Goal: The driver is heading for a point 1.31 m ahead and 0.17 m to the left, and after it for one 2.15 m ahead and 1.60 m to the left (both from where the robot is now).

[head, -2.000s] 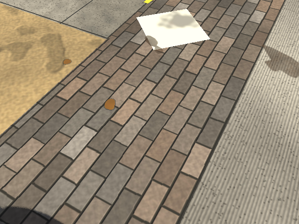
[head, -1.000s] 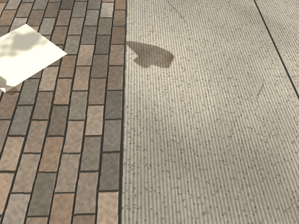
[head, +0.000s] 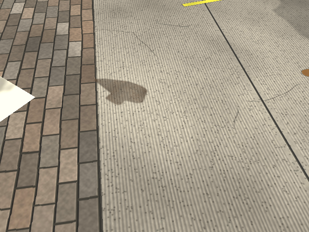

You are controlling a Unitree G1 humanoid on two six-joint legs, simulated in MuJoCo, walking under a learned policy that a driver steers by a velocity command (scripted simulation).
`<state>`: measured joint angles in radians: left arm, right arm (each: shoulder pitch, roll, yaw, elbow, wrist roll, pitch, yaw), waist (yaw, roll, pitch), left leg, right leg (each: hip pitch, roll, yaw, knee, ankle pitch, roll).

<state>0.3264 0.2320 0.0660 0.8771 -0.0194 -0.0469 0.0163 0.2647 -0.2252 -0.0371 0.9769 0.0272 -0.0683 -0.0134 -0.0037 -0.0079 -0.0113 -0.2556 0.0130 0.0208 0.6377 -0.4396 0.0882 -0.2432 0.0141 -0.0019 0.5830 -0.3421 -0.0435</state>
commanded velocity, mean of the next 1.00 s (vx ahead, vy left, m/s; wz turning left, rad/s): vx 0.45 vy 0.00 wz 0.00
